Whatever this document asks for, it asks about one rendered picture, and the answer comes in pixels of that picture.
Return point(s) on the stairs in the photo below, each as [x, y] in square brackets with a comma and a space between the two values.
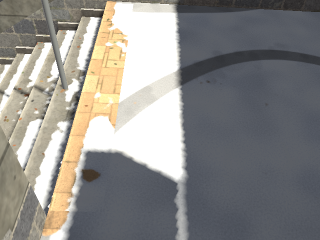
[36, 113]

